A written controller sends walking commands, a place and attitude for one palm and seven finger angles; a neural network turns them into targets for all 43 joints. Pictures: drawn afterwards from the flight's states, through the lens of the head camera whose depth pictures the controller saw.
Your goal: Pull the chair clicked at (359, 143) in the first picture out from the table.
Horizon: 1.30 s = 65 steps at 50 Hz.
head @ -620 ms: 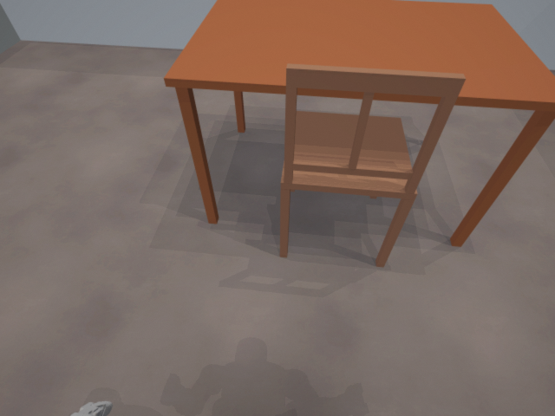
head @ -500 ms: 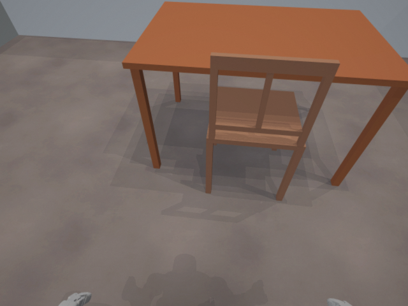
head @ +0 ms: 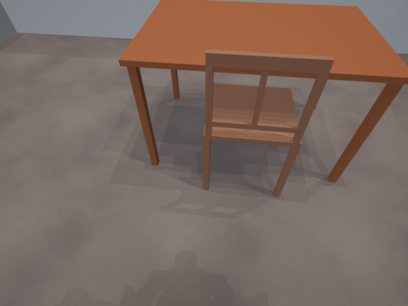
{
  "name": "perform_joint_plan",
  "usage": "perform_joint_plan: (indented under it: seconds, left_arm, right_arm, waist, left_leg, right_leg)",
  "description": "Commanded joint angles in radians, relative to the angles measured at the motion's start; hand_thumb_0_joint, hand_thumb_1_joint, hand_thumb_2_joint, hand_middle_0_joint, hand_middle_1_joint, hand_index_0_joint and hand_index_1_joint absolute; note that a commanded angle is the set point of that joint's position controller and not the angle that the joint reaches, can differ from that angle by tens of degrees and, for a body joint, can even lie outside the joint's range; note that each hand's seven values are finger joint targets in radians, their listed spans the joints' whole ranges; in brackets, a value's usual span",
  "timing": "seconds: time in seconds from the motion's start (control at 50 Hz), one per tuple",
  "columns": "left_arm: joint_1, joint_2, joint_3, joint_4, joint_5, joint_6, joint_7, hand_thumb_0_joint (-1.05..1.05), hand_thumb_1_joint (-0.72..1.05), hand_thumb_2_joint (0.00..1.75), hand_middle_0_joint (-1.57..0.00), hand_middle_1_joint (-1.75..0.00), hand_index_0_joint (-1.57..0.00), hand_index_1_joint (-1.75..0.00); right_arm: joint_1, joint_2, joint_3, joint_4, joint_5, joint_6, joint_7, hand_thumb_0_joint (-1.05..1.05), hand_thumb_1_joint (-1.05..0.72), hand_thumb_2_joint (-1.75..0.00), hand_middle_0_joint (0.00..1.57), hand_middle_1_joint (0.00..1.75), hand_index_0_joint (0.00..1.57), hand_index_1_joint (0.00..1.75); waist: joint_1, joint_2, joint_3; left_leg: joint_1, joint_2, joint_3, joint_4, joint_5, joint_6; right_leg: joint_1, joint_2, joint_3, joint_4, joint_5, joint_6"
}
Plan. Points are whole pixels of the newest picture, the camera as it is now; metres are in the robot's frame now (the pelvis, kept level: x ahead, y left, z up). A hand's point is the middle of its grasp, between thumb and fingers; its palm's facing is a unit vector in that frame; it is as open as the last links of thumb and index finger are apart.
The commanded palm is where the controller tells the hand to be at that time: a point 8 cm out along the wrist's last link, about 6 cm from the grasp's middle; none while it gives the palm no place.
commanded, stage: stand and wait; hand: left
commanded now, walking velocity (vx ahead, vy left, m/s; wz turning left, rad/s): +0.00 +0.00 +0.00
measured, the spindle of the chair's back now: (259, 98) +0.86 -0.16 -0.11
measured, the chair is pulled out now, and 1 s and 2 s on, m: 0.00 0.00 0.00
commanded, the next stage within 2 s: look at it before walking up in 0.20 s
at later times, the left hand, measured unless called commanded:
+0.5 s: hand out of the picture +0.07 +0.24 -0.15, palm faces -0.02 -0.94 -0.33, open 7.4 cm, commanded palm none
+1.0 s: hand out of the picture +0.07 +0.24 -0.15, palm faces -0.02 -0.94 -0.33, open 7.4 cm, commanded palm none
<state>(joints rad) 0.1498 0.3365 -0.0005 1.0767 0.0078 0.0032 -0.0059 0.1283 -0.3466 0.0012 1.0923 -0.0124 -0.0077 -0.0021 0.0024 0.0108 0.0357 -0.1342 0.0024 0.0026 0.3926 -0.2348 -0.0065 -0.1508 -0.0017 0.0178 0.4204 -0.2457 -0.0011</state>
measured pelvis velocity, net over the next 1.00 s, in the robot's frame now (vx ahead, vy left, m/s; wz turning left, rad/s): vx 0.00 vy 0.00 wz -0.01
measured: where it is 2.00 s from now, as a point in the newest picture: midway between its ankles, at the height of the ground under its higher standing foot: outside the picture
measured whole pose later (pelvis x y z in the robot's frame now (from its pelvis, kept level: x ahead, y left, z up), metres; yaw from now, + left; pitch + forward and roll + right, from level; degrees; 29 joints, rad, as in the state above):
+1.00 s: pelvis +0.00 +0.00 +0.00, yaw -1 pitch -1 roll +0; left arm 0.14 0.34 0.00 1.09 0.01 0.00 -0.01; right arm 0.11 -0.34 0.01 1.12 -0.01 -0.02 0.00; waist 0.01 0.00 0.03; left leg -0.12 0.02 0.01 0.35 -0.21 -0.02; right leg -0.14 0.01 0.02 0.37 -0.21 -0.01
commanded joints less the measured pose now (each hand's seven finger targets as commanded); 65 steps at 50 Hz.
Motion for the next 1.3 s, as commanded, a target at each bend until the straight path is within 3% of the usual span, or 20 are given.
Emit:
perform_joint_plan:
  seconds: [0.0,0.28,0.82,0.94,1.02,1.06,1.1,1.16,1.2,1.22,1.24,1.26,1.28]
  left_arm:
    - [-0.056,0.211,0.044,-0.066,0.001,-0.032,0.019,0.0,0.9,0.9,-0.2,-0.3,-0.2,-0.3]
    - [-0.067,0.21,0.045,-0.056,0.004,-0.031,0.016,0.0,0.9,0.9,-0.2,-0.3,-0.2,-0.3]
    - [-0.059,0.208,0.045,-0.048,0.003,-0.034,0.015,0.0,0.9,0.9,-0.2,-0.3,-0.2,-0.3]
    - [-0.061,0.215,0.049,-0.053,0.003,-0.032,0.015,0.0,0.9,0.9,-0.2,-0.3,-0.2,-0.3]
    - [0.009,0.104,0.043,-0.065,0.004,0.005,0.02,0.0,0.9,0.9,-0.2,-0.3,-0.2,-0.3]
    - [0.03,0.1,0.05,-0.09,0.007,0.017,0.019,0.0,0.9,0.9,-0.2,-0.3,-0.2,-0.3]
    - [0.036,0.098,0.059,-0.121,0.01,0.026,0.015,0.0,0.9,0.9,-0.2,-0.3,-0.2,-0.3]
    - [0.058,0.077,0.066,-0.16,0.012,0.033,0.008,0.0,0.9,0.9,-0.2,-0.3,-0.2,-0.3]
    - [0.077,0.047,0.071,-0.181,0.012,0.04,0.001,0.0,0.9,0.9,-0.2,-0.3,-0.2,-0.3]
    - [0.091,0.032,0.075,-0.187,0.013,0.041,-0.003,0.0,0.9,0.9,-0.2,-0.3,-0.2,-0.3]
    - [0.121,0.026,0.08,-0.19,0.013,0.041,-0.006,0.0,0.9,0.9,-0.2,-0.3,-0.2,-0.3]
    - [0.173,0.033,0.086,-0.184,0.016,0.037,-0.007,0.0,0.9,0.9,-0.2,-0.3,-0.2,-0.3]
    - [0.219,0.081,0.099,-0.18,0.025,0.024,-0.003,0.0,0.9,0.9,-0.2,-0.3,-0.2,-0.3]
  right_arm:
    - [-0.06,-0.192,-0.038,-0.06,0.004,-0.032,-0.017,0.0,-0.9,-0.9,0.2,0.3,0.2,0.3]
    - [-0.053,-0.192,-0.035,-0.041,0.002,-0.031,-0.014,0.0,-0.9,-0.9,0.2,0.3,0.2,0.3]
    - [-0.053,-0.193,-0.034,-0.032,0.003,-0.032,-0.016,0.0,-0.9,-0.9,0.2,0.3,0.2,0.3]
    - [-0.052,-0.201,-0.039,-0.036,0.002,-0.035,-0.02,0.0,-0.9,-0.9,0.2,0.3,0.2,0.3]
    - [0.026,-0.081,-0.031,-0.052,0.001,-0.013,-0.029,0.0,-0.9,-0.9,0.2,0.3,0.2,0.3]
    - [0.041,-0.085,-0.043,-0.08,0.0,-0.003,-0.034,0.0,-0.9,-0.9,0.2,0.3,0.2,0.3]
    - [0.046,-0.094,-0.057,-0.113,-0.001,0.005,-0.036,0.0,-0.9,-0.9,0.2,0.3,0.2,0.3]
    - [0.037,-0.105,-0.075,-0.157,-0.003,0.009,-0.037,0.0,-0.9,-0.9,0.2,0.3,0.2,0.3]
    - [0.014,-0.11,-0.087,-0.182,-0.005,0.007,-0.034,0.0,-0.9,-0.9,0.2,0.3,0.2,0.3]
    - [0.002,-0.109,-0.091,-0.193,-0.006,0.005,-0.031,0.0,-0.9,-0.9,0.2,0.3,0.2,0.3]
    - [-0.021,-0.106,-0.093,-0.206,-0.008,0.006,-0.03,0.0,-0.9,-0.9,0.2,0.3,0.2,0.3]
    - [-0.039,-0.101,-0.095,-0.218,-0.007,0.011,-0.028,0.0,-0.9,-0.9,0.2,0.3,0.2,0.3]
    - [-0.04,-0.063,-0.092,-0.233,-0.002,0.019,-0.025,0.0,-0.9,-0.9,0.2,0.3,0.2,0.3]
  waist:
    - [-0.001,-0.021,-0.095]
    - [-0.002,-0.021,-0.06]
    - [-0.003,-0.013,-0.07]
    - [-0.005,-0.016,-0.082]
    - [-0.009,-0.013,-0.087]
    - [-0.008,-0.007,-0.082]
    - [-0.01,0.006,-0.063]
    - [-0.002,0.076,-0.051]
    - [0.014,0.157,-0.031]
    - [0.022,0.175,-0.031]
    - [0.04,0.172,-0.019]
    - [0.068,0.099,-0.023]
    - [0.092,-0.115,-0.023]
  left_leg:
    - [0.022,0.113,-0.079,-0.057,0.195,0.035]
    - [0.006,0.111,-0.085,-0.084,0.12,0.03]
    - [0.027,0.118,-0.085,-0.089,0.167,0.026]
    - [0.056,0.127,-0.07,-0.076,0.208,0.024]
    - [0.055,0.138,-0.005,-0.001,0.241,0.004]
    - [0.055,0.152,0.004,0.023,0.232,0.01]
    - [0.034,0.174,0.004,0.04,0.205,0.02]
    - [0.003,0.238,-0.026,0.03,0.169,0.059]
    - [-0.04,0.318,-0.059,0.0,0.205,0.112]
    - [-0.067,0.347,-0.044,0.005,0.236,0.133]
    - [-0.118,0.348,-0.014,0.05,0.234,0.127]
    - [-0.174,0.312,0.033,0.152,0.191,0.093]
    - [-0.264,0.189,0.128,0.401,0.025,0.01]
  right_leg:
    - [0.025,-0.121,0.091,-0.062,0.235,-0.033]
    - [-0.013,-0.114,0.111,-0.104,0.121,-0.031]
    - [0.007,-0.115,0.103,-0.11,0.186,-0.028]
    - [0.003,-0.108,0.115,-0.095,0.251,-0.033]
    - [-0.044,-0.095,0.133,-0.004,0.35,-0.024]
    - [-0.089,-0.079,0.136,0.045,0.346,-0.023]
    - [-0.136,-0.058,0.138,0.101,0.321,-0.022]
    - [-0.196,-0.012,0.1,0.227,0.205,-0.011]
    - [-0.222,0.013,0.033,0.356,-0.07,0.005]
    - [-0.198,0.001,-0.006,0.383,-0.171,0.012]
    - [-0.148,-0.021,-0.007,0.352,-0.178,0.009]
    - [-0.077,-0.024,-0.002,0.26,-0.087,0.002]
    - [-0.032,-0.112,0.169,0.052,0.114,-0.035]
